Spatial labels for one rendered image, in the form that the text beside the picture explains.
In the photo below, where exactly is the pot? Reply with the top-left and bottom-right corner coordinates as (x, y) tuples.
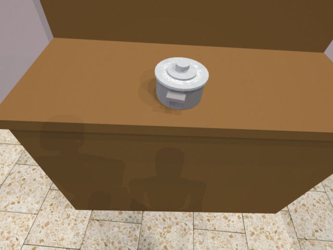
(156, 80), (204, 110)

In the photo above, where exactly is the knob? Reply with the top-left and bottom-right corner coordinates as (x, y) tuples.
(176, 59), (190, 71)

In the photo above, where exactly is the lid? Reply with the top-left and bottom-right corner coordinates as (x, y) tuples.
(155, 57), (209, 91)

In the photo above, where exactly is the table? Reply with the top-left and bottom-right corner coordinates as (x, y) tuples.
(0, 0), (333, 214)

